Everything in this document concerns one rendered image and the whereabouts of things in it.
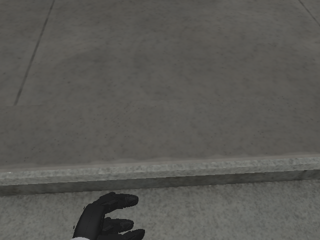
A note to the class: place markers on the robot left hand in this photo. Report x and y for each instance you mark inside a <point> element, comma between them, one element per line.
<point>93,225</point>

